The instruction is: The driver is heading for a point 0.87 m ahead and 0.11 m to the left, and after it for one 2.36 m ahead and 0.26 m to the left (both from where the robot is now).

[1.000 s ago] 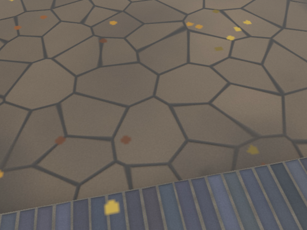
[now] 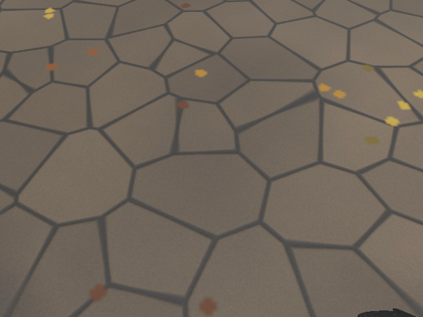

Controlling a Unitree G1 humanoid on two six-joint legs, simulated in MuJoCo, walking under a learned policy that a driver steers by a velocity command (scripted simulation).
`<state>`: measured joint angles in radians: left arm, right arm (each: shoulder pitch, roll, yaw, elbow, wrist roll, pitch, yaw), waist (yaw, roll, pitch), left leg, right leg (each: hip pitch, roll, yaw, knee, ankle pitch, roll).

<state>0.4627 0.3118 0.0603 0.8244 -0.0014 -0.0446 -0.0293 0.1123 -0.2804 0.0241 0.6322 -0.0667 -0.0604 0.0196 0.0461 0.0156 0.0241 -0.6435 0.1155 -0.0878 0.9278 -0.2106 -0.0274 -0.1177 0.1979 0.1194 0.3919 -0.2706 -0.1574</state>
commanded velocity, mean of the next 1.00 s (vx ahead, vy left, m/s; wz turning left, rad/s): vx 0.99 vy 0.00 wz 0.31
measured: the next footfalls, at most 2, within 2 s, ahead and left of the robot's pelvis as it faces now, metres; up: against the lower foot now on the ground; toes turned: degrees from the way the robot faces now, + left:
left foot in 0.28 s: +0.49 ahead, +0.12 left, -0.11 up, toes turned -7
right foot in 0.68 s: +0.91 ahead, -0.05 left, -0.11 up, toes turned +13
